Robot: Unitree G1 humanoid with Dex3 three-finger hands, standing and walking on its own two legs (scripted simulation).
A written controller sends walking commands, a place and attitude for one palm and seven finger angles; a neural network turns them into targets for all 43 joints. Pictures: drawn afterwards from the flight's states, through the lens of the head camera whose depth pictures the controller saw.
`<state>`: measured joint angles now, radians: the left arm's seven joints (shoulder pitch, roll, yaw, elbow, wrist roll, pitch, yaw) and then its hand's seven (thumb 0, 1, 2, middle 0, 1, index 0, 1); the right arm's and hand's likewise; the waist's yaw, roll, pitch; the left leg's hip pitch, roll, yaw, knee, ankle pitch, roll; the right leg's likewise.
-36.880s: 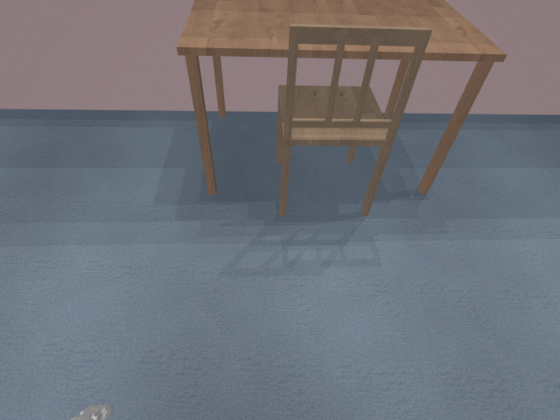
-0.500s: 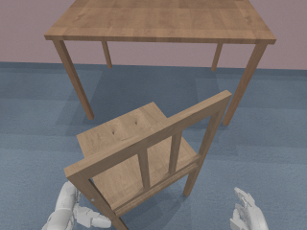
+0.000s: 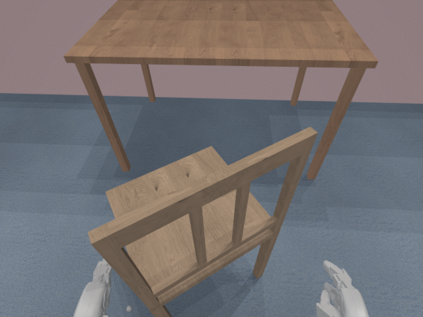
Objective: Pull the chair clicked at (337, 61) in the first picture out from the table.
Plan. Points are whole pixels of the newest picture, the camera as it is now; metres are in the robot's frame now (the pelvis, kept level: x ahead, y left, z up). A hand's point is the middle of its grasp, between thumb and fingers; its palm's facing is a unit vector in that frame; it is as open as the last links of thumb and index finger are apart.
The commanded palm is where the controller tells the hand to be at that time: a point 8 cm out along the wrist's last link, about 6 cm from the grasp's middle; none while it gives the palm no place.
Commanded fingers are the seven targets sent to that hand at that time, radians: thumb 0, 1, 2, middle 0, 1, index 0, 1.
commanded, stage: draw the fingers out of the gap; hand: left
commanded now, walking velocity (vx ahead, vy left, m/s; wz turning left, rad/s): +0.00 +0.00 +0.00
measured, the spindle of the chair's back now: (198, 238) +0.30 +0.05 -0.06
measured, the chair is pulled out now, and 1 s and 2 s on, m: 0.57 0.57 0.57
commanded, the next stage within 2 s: draw the hand back to the body in 0.44 s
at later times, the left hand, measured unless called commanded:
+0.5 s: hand out of the picture +0.09 +0.15 -0.02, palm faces +0.09 -0.97 -0.21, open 17.5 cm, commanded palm +0.05 +0.20 +0.00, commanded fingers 0.00 -0.55 0.20 0.00 0.00 0.00 0.00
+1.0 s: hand out of the picture +0.13 +0.17 +0.06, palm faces +0.02 -1.00 -0.09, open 17.5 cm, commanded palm +0.08 +0.24 +0.08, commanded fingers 0.00 -0.44 0.25 -0.01 -0.02 -0.01 -0.02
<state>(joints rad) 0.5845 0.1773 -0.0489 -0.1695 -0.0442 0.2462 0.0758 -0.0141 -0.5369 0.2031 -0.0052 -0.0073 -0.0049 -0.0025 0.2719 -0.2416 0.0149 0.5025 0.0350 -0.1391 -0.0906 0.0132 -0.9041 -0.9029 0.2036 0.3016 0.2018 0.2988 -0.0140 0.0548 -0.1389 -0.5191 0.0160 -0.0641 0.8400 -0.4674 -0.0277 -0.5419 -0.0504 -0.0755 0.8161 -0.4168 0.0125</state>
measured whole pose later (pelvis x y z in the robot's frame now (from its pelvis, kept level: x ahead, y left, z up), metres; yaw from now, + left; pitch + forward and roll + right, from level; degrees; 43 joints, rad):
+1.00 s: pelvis -0.03 -0.01 -0.02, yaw +0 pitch +7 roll -2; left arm 0.72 0.25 0.15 -0.32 -0.29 -0.25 -0.23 -0.02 -0.54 0.20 0.00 -0.01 0.00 0.00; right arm 0.25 -0.19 -0.01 0.57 0.09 -0.25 -0.09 0.02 -0.90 -0.90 0.20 0.30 0.20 0.30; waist 0.02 0.06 -0.13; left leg -0.62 0.04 -0.08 1.01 -0.52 -0.05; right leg -0.64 -0.03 -0.09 0.97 -0.46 -0.01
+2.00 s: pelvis +0.03 +0.01 +0.04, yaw -1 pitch -3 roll -1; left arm 0.49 0.34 0.32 -0.43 -0.05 0.01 0.12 0.01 0.85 0.88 -0.20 -0.30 -0.20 -0.29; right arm 0.17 -0.23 0.01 0.67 0.01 -0.08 -0.06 0.01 -0.90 -0.90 0.20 0.30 0.20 0.30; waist 0.06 0.06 0.01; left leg -0.05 0.03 -0.03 0.42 -0.33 -0.01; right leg -0.08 -0.03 -0.05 0.39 -0.26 0.03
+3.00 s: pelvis -0.07 +0.03 +0.03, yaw -2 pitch +1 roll -2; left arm 0.55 0.40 0.38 -0.52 -0.03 -0.14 0.17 0.01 0.89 0.90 -0.21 -0.31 -0.21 -0.30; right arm 0.20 -0.22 0.02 0.61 0.01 -0.10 -0.11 0.01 -0.90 -0.90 0.20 0.30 0.20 0.30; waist 0.02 0.01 0.01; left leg -0.37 0.02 -0.03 0.60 -0.26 0.00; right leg -0.35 -0.04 -0.05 0.47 -0.13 0.03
